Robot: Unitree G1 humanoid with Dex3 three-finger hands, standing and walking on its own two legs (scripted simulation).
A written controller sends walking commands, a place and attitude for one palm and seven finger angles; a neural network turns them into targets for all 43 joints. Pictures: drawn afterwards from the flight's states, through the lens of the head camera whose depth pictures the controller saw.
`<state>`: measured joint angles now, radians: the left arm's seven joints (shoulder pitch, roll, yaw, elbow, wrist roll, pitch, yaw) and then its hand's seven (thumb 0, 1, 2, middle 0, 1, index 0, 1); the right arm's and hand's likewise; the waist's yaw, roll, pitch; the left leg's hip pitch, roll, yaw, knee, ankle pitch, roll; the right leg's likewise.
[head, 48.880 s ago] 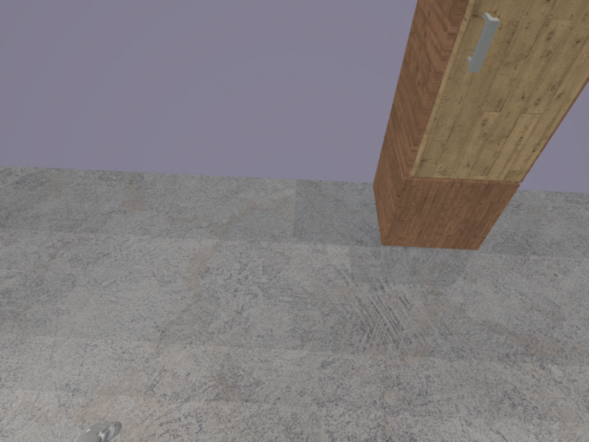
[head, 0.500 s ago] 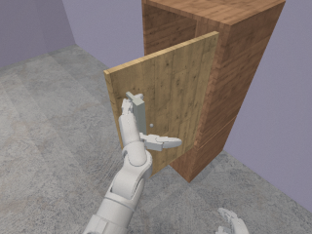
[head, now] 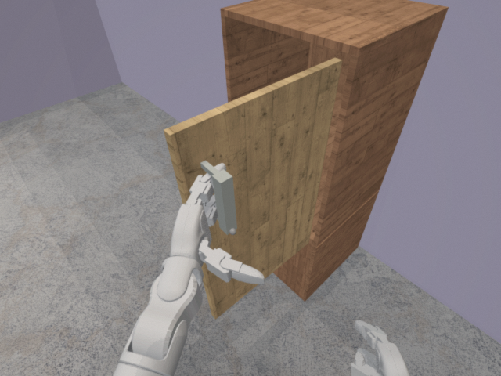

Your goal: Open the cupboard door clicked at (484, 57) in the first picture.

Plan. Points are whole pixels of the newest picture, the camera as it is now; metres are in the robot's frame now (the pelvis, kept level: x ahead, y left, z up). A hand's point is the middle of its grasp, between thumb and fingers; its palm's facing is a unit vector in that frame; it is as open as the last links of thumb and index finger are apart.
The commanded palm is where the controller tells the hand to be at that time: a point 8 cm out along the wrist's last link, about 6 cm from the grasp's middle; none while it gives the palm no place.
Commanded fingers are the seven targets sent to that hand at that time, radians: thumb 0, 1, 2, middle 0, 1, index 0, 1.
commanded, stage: slide the hand sideways off the handle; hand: left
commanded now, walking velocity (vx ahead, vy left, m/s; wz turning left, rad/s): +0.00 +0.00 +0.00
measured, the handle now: (218, 197) +0.36 +0.09 +0.12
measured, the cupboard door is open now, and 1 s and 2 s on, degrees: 88 88 88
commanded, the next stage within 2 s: draw the hand back to the body in 0.82 s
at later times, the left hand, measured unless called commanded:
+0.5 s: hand (199, 256) +0.25 +0.10 +0.12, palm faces +0.01 -1.00 -0.02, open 16.2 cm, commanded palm +0.22 +0.16 +0.12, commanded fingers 0.00 -0.50 0.30 -0.15 -0.30 -0.15 -0.30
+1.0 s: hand (167, 282) +0.21 +0.13 +0.12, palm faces +0.02 -1.00 -0.02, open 16.3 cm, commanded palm +0.18 +0.19 +0.13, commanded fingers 0.00 -0.50 0.30 -0.15 -0.30 -0.15 -0.30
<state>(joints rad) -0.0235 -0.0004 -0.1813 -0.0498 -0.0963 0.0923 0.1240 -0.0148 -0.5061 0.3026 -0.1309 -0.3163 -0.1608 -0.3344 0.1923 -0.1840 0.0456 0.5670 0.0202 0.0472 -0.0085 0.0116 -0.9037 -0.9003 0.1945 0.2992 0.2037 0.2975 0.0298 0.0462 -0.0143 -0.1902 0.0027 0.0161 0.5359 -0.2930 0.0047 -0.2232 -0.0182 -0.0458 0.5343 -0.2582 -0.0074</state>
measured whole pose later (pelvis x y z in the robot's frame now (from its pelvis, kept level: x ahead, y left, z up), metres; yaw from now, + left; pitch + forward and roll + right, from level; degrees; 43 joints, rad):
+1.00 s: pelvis +0.01 -0.01 -0.01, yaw +1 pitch -2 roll -1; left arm 0.41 0.16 0.02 -0.40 -0.21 0.00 -0.12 -0.02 -0.51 0.30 -0.15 -0.30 -0.15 -0.30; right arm 0.23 -0.22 0.05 0.54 0.03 -0.17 -0.06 0.01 -0.90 -0.90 0.20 0.30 0.21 0.30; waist 0.05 0.06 -0.02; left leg -0.26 0.02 -0.02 0.63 -0.35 -0.01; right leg -0.27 0.00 -0.08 0.60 -0.31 -0.02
